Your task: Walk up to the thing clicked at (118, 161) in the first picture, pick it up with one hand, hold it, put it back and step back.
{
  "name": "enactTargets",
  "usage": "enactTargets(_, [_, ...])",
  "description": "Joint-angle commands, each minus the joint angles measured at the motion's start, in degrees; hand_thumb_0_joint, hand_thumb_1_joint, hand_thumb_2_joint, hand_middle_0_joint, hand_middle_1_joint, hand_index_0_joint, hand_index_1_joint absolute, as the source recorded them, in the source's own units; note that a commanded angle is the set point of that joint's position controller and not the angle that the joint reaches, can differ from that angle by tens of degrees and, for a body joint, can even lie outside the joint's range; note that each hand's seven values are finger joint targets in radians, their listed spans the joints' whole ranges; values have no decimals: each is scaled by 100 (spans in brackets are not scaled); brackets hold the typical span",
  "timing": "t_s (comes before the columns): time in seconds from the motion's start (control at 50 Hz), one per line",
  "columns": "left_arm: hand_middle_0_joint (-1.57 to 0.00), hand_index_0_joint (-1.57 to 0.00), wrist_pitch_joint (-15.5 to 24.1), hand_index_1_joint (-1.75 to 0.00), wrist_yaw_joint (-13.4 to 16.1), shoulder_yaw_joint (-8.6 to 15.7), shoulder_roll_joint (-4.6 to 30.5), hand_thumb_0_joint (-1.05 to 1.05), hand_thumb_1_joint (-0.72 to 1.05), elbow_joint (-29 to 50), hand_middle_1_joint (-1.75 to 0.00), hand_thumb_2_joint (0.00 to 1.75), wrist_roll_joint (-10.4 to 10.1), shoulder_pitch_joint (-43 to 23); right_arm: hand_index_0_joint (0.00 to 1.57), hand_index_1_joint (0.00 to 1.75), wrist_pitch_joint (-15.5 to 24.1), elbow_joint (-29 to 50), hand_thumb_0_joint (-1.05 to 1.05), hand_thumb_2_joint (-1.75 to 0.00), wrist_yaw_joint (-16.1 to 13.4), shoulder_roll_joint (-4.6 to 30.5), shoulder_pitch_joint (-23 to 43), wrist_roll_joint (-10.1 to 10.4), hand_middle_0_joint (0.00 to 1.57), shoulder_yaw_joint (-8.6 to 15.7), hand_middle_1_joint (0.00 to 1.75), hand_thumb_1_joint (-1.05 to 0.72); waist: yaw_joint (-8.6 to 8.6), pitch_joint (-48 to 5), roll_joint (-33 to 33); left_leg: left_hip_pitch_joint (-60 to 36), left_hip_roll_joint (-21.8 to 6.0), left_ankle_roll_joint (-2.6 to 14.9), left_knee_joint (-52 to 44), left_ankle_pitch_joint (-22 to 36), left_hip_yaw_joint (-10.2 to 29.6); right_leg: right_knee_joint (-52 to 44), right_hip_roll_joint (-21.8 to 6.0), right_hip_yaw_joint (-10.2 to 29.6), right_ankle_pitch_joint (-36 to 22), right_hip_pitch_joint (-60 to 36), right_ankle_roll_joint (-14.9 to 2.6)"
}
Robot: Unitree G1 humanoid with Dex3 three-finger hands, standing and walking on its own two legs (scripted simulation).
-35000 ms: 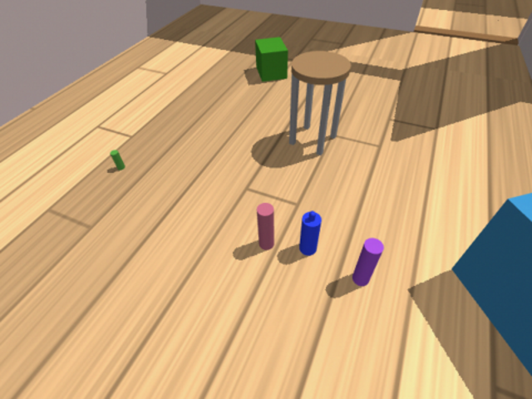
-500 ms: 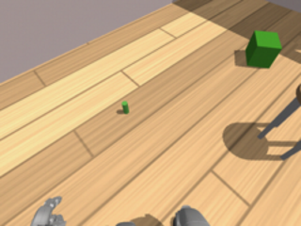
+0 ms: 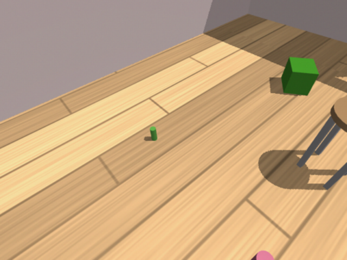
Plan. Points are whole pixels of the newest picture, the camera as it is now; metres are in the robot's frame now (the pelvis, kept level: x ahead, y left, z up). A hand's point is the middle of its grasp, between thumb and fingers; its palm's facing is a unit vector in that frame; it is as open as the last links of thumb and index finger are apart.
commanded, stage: step back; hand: left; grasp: from above
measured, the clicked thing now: (153, 133) +1.09 +0.24 -0.70
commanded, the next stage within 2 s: stand in 1.10 s
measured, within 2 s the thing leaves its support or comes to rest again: neither
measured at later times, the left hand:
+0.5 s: hand out of the picture +0.12 +0.26 -0.13, palm faces +0.01 -0.93 -0.37, open 7.4 cm
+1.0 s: hand (81, 259) +0.16 +0.27 -0.13, palm faces +0.00 -0.94 -0.35, open 7.4 cm
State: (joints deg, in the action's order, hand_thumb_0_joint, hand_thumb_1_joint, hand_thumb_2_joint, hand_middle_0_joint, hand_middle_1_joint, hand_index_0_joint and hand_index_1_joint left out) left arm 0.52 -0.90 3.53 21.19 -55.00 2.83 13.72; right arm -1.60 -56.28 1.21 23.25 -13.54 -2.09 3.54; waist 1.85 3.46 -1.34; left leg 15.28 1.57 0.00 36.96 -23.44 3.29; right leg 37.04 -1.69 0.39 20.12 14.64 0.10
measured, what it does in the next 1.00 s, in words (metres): steps on the spot: right foot, then left foot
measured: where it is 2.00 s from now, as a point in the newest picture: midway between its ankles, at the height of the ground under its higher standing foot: outside the picture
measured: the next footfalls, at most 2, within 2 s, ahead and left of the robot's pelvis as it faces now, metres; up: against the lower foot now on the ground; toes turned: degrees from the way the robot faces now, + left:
right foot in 0.28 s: +0.08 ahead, -0.12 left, +0.00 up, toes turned -3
left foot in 0.54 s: +0.12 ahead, +0.13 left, +0.00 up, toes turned +0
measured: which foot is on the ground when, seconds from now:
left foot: down 0.00-0.30, up 0.32-0.52, down 0.54-1.00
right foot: down 0.00-0.04, up 0.06-0.26, down 0.28-1.00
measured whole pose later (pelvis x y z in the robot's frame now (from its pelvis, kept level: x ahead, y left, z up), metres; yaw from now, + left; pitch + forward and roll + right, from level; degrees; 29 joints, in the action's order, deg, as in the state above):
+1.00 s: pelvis +0.06 +0.01 +0.02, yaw -1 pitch -2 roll +0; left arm 0.8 -0.4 1.4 20.8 -62.5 0.7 3.7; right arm 0.7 -62.5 0.0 18.8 -0.9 -1.2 1.2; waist 1.6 3.7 0.2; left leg 10.9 -0.6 0.0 25.5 -12.8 -0.6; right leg 24.0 -2.2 -1.7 14.7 7.4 1.6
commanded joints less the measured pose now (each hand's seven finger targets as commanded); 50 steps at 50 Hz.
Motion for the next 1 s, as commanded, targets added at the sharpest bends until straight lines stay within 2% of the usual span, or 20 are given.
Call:
enactTargets(0.0, [-20, -20, 94, -30, 65, 98, 971, 0, 90, 543, -30, 90, -158, -486, 20, 30, 400, 355, 0, -90, -89, 1404, -84, -58, 20, 438, 30, -90, -366, -234, -708, -1575, -1322, 728, -2163, -1237, 2347, 290, 66, 245, 933, 1929, -173])
enactTargets(0.02, [-20, -20, 90, -30, 120, 251, 1376, 0, 90, 510, -30, 90, -152, -844, 20, 30, 399, 365, 0, -90, -76, 1746, -248, -31, 20, 507, 30, -90, -529, 8, -615, -709, -2014, 1282, -2594, -2450, 3184, 1173, 88, 96, 1284, 1826, -145])
enactTargets(0.04, [-20, -20, 98, -30, 109, 260, 1457, 0, 90, 515, -30, 90, -147, -748, 20, 30, 448, 427, 0, -90, -84, 1616, -64, -42, 20, 476, 30, -90, -379, 274, -242, -482, -1945, 1299, -2592, -2173, 2986, 1468, -30, 467, 982, 1771, -166])
enactTargets(0.1, [-20, -20, 164, -30, 47, 242, 1326, 0, 90, 345, -30, 90, -168, -412, 20, 30, 507, 442, 0, -90, -119, 1348, 74, -26, 20, 399, 30, -90, -212, 69, -609, -779, -1456, 1001, -2277, -578, 1888, 1215, -165, 316, 569, 1592, -150])
enactTargets(0.18, [-20, -20, 177, -30, -6, 273, 1216, 0, 90, 233, -30, 90, -151, -355, 20, 30, 423, 506, 0, -90, -89, 1320, 161, -26, 20, 387, 30, -90, -254, 27, -916, -88, -1330, 1033, -2070, -374, 1359, 310, 50, -132, 539, 569, -93])
enactTargets(0.24, [-20, -20, 247, -30, 74, 288, 1114, 0, 90, -1, -30, 90, -120, -27, 20, 30, 299, 600, 0, -90, -82, 1020, 397, 78, 20, 235, 30, -90, 80, -147, -371, 802, -920, 631, -1104, 138, 715, -1151, 341, -373, -398, -1032, -158])
enactTargets(0.26, [-20, -20, 267, -30, 127, 336, 1203, 0, 90, -42, -30, 90, -84, 127, 20, 30, 289, 613, 0, -90, -104, 732, 349, 113, 20, 128, 30, -90, 212, -292, 59, 1228, -723, 421, -528, 85, 589, -1404, 67, 140, -422, -1621, -194])
enactTargets(0.28, [-20, -20, 310, -30, 176, 428, 1616, 0, 90, 8, -30, 90, -26, 231, 20, 30, 304, 689, 0, -90, -110, 489, 328, 164, 20, 40, 30, -90, 284, -347, 1000, 1953, 33, 109, 534, -276, 347, -2015, -1066, 2072, 411, -1803, -580])
enactTargets(0.3, [-20, -20, 314, -30, 161, 464, 1921, 0, 90, 70, -30, 90, -65, 15, 20, 30, 266, 603, 0, -90, -181, 721, 302, 102, 20, 110, 30, -90, 218, -170, 979, 1638, 2, 58, 1275, -1001, 208, -2420, -2021, 2931, 1486, -864, -1177])
enactTargets(0.32, [-20, -20, 314, -30, 145, 465, 1948, 0, 90, 225, -30, 90, -75, -375, 20, 30, 259, 474, 0, -90, -201, 992, 158, 73, 20, 200, 30, -90, 97, 118, 759, 1356, -183, 30, 1638, -951, 392, -2416, -2250, 3070, 1538, -221, -1498])
enactTargets(0.38, [-20, -20, 334, -30, 153, 371, 1590, 0, 90, 315, -30, 90, -99, -752, 20, 30, 286, 216, 0, -90, -152, 962, -114, 89, 20, 201, 30, -90, -79, 276, 732, 1055, -335, 56, 1357, -306, 391, -2258, -1575, 1836, 869, 97, -1124])
enactTargets(0.44, [-20, -20, 298, -30, 110, 330, 1570, 0, 90, 277, -30, 90, -103, -910, 20, 30, 330, 116, 0, -90, -94, 811, -220, 56, 20, 161, 30, -90, -128, 27, 1121, 323, -333, 20, 353, -100, -199, -1879, -1293, 1070, -68, 280, -956])
enactTargets(0.5, [-20, -20, 174, -30, 87, 200, 1363, 0, 90, 261, -30, 90, -172, -1017, 20, 30, 387, -48, 0, -90, -130, 715, -226, 18, 20, 189, 30, -90, -259, -176, 776, -573, -103, 13, -1039, 1064, -453, -1054, -880, 514, -783, 438, -642])
enactTargets(0.52, [-20, -20, 149, -30, 89, 117, 1202, 0, 90, 275, -30, 90, -195, -938, 20, 30, 411, -15, 0, -90, -169, 780, -93, -11, 20, 198, 30, -90, -247, -245, 584, -866, -331, 76, -1247, 1402, -135, -796, -756, 405, -1141, 593, -488])
enactTargets(0.54, [-20, -20, 134, -30, 81, 44, 969, 0, 90, 274, -30, 90, -260, -838, 20, 30, 455, 56, 0, -90, -203, 1002, 80, -27, 20, 196, 30, -90, -137, -414, -31, -791, -1071, 281, -1523, 1694, 837, -520, -442, 227, -1104, 577, -233])
enactTargets(0.56, [-20, -20, 103, -30, 98, 93, 1053, 0, 90, 132, -30, 90, -343, -798, 20, 30, 457, 123, 0, -90, -194, 1247, 462, 45, 20, 180, 30, -90, 23, -421, -299, -47, -1505, 687, -1566, 1424, 1358, -346, -48, -4, -13, 14, -106])
enactTargets(0.58, [-20, -20, 100, -30, 122, 113, 1117, 0, 90, 64, -30, 90, -291, -880, 20, 30, 439, 88, 0, -90, -184, 1288, 611, 56, 20, 179, 30, -90, -4, -323, -247, 280, -1568, 800, -1561, 1448, 1311, -555, -51, 25, 135, -407, -133])
enactTargets(0.66, [-20, -20, 181, -30, 128, 86, 1220, 0, 90, -113, -30, 90, -287, -862, 20, 30, 445, -64, 0, -90, -206, 997, 766, 94, 20, 50, 30, -90, -30, -609, -387, -182, -944, 263, -1224, 2867, 425, -957, -397, 196, -1691, -833, -233])
enactTargets(0.76, [-20, -20, 156, -30, 159, 43, 1185, 0, 90, -266, -30, 90, -280, -1013, 20, 30, 394, -204, 0, -90, -225, 920, 909, 143, 20, 65, 30, -90, -89, -998, -179, -826, -937, 260, -1114, 3612, 215, -1096, -491, 106, -2246, -898, -208])
enactTargets(0.98, [-20, -20, 152, -30, 140, 13, 1167, 0, 90, -462, -30, 90, -196, -1263, 20, 30, 331, -397, 0, -90, -173, 750, 1435, 103, 20, 21, 30, -90, -122, -604, 196, -724, -845, 141, -1624, 2241, 81, -1808, -596, 238, -1788, -852, -150])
